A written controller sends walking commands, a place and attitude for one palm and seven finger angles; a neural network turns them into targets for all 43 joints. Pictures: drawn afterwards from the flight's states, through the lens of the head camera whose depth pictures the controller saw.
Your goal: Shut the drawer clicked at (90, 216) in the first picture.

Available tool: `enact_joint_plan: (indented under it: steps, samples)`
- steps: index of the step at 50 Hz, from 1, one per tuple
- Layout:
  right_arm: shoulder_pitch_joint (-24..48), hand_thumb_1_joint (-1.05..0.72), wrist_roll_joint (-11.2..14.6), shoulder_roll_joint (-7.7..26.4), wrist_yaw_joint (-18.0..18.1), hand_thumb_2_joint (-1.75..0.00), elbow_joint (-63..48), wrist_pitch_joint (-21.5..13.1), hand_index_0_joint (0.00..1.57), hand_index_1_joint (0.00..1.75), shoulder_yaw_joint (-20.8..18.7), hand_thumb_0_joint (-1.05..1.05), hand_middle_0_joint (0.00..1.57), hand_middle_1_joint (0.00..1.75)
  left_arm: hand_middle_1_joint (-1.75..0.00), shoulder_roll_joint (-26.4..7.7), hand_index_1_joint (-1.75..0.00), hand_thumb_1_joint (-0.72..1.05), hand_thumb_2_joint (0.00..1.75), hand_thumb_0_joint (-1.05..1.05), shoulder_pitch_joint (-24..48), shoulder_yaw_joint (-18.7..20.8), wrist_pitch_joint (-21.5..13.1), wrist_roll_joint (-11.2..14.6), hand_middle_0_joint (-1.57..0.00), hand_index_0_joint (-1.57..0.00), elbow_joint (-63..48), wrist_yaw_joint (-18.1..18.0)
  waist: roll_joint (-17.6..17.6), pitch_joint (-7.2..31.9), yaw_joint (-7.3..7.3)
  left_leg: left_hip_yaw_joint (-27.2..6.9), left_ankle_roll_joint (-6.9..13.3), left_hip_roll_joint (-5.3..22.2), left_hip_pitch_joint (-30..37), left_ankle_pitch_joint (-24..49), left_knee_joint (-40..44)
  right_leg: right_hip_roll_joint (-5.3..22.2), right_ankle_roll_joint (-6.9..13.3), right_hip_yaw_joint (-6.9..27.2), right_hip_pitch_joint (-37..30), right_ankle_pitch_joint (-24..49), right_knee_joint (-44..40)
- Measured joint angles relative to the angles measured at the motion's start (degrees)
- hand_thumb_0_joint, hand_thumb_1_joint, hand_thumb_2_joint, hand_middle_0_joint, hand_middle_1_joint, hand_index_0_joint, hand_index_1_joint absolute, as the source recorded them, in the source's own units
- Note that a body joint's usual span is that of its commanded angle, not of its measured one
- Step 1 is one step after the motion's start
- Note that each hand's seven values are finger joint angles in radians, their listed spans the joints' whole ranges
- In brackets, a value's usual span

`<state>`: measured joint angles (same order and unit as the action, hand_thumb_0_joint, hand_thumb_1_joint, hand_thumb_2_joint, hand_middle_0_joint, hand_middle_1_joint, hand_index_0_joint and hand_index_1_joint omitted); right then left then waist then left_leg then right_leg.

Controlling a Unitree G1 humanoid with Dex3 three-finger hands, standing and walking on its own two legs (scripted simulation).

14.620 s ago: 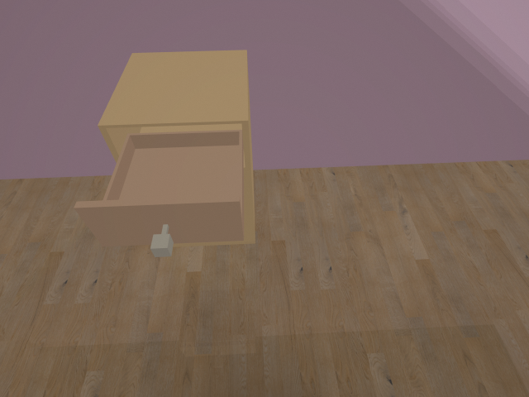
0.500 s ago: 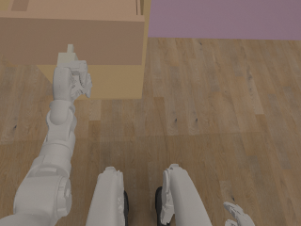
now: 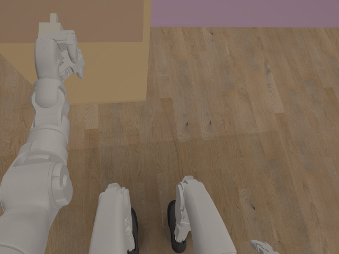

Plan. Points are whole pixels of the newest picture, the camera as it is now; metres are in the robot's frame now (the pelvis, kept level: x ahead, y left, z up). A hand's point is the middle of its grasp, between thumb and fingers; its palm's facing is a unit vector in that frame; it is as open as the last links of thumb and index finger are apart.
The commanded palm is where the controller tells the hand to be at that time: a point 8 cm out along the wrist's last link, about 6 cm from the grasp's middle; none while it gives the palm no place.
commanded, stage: push the drawer shut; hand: left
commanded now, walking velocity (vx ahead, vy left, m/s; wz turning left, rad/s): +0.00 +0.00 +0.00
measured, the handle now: (53, 29) +0.60 +0.21 +0.02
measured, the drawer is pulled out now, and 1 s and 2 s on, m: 0.05 0.00 0.00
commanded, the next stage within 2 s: pull the fist back off the drawer in 0.60 s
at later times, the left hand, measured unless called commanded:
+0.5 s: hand (81, 39) +0.58 +0.16 +0.02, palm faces +0.03 -1.00 -0.05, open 3.4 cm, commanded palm +0.60 +0.17 +0.03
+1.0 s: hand (81, 39) +0.58 +0.16 +0.02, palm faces +0.03 -1.00 -0.05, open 3.5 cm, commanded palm +0.58 +0.16 +0.03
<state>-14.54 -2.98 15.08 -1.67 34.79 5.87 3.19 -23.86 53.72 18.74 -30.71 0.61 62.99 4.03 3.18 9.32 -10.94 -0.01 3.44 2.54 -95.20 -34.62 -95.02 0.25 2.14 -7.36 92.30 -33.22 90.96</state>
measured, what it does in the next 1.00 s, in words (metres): stands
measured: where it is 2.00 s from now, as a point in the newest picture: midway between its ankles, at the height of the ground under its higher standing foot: (154, 239)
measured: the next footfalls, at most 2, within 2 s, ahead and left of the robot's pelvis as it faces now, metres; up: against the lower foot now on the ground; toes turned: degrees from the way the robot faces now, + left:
none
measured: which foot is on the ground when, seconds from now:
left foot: down 0.00-1.00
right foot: down 0.00-1.00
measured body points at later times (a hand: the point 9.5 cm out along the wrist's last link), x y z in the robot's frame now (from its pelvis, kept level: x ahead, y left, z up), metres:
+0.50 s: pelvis +0.00 +0.00 -0.01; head +0.22 +0.05 +0.38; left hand +0.57 +0.21 +0.02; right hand +0.00 -0.26 -0.11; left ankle +0.06 +0.09 -0.52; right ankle +0.07 -0.11 -0.52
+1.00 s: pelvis -0.03 +0.00 -0.03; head +0.19 +0.06 +0.36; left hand +0.58 +0.21 +0.02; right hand -0.05 -0.25 -0.11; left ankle +0.06 +0.09 -0.52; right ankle +0.07 -0.11 -0.52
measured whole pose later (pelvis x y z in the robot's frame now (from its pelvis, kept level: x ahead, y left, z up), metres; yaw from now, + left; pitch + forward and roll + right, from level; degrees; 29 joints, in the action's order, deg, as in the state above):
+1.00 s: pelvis -0.03 +0.00 -0.03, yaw -3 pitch +36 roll -9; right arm -18.6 -3.7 15.1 -1.2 34.4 2.7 7.8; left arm -37.3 72.9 20.8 -22.7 -6.2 73.0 4.1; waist 2.5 6.5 -18.3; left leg -2.2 4.1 3.0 -104.9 -31.2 -99.2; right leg -0.2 2.1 -9.5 100.4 -29.0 93.0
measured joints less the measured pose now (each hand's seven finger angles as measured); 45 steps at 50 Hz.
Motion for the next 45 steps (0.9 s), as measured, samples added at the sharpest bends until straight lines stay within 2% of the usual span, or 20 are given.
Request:
enact_joint_plan:
  steps: [6,19,24,30,38,45]
  samples:
    - [-0.75,-0.91,-0.33,-0.18,-0.15,-0.90,0.48,0.10,0.20,0.30,0.54,0.00,0.20,0.30,-1.60,-1.41,-1.60,0.90,0.90,0.01,2.89,0.55,0.40,-1.12,-1.47,-1.47,2.16,-0.69,-0.07,-0.26,-0.77,-0.38,-0.03,0.05,-0.78,0.06,-0.17,-0.09,0.05,-0.35,0.57,0.11,-0.10]
    - [-1.61,-0.91,-0.90,-0.01,-0.25,-0.90,-0.27,0.08,0.20,0.30,1.61,0.00,0.20,0.30,-1.60,-7.11,-1.60,0.90,0.90,0.01,10.04,2.79,3.40,-3.48,-1.46,-1.46,5.75,0.35,0.10,-0.99,-3.66,-1.26,0.04,0.60,-3.73,-0.24,-1.64,-0.69,0.06,-1.14,3.02,0.35,0.37]
    - [-2.47,-0.91,-0.99,-0.18,-0.26,-0.90,-0.31,0.27,0.20,0.30,2.05,0.00,0.20,0.30,-1.60,-7.52,-1.60,0.90,0.90,0.01,10.91,3.26,2.93,-4.27,-1.47,-1.47,5.71,1.10,-0.10,-1.20,-3.73,-1.38,0.11,0.65,-4.49,-0.25,-2.16,-0.74,0.01,-1.25,3.69,0.41,0.75]
    - [-2.58,-0.91,-0.89,-0.59,0.10,-0.90,-0.18,-0.21,0.20,0.30,3.11,0.00,0.20,0.30,-1.60,-8.82,-1.60,0.90,0.90,0.01,13.80,2.41,3.86,-5.36,-1.49,-1.48,8.15,0.60,-0.51,-1.25,-4.59,-1.99,0.07,0.40,-5.94,0.49,-3.03,-0.45,0.17,-1.89,4.74,0.96,1.45]
    - [-2.02,-0.91,-0.89,-0.70,0.59,-0.90,-0.09,-2.37,0.20,0.30,4.17,0.00,0.20,0.30,-1.60,-11.71,-1.60,0.90,0.90,0.01,17.63,1.07,5.64,-6.31,-1.51,-1.51,10.68,-1.57,-0.85,-1.72,-6.86,-2.46,0.09,0.15,-8.46,2.30,-3.89,-0.07,0.32,-2.44,6.88,2.59,2.17]
    - [-2.92,-0.91,-0.75,-0.23,0.65,-0.90,-0.38,-3.27,0.20,0.30,4.68,0.00,0.20,0.30,-1.60,-13.47,-1.60,0.90,0.90,0.01,19.41,1.42,7.02,-6.91,-1.50,-1.50,11.11,-0.72,-0.85,-2.48,-7.64,-2.46,0.39,0.29,-9.66,3.32,-4.21,-0.22,0.17,-2.42,7.99,3.83,2.21]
